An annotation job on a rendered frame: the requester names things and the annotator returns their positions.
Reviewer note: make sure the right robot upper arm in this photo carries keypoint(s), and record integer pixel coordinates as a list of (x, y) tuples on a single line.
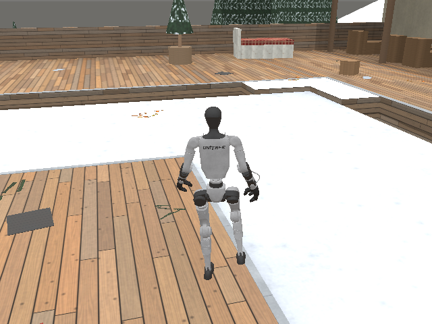
[(239, 153)]

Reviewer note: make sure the right robot foot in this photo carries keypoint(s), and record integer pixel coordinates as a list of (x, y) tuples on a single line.
[(241, 259)]

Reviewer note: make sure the robot left hand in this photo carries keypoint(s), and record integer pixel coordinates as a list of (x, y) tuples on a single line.
[(179, 186)]

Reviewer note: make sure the robot right hand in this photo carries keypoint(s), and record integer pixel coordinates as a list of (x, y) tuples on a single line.
[(254, 192)]

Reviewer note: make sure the humanoid robot head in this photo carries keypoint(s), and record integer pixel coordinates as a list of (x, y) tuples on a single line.
[(213, 118)]

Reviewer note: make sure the right robot forearm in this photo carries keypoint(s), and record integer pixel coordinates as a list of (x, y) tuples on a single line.
[(249, 178)]

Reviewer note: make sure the left robot forearm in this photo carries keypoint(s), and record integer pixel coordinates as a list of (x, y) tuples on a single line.
[(182, 176)]

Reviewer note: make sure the left robot upper arm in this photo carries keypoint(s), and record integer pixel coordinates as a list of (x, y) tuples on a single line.
[(189, 154)]

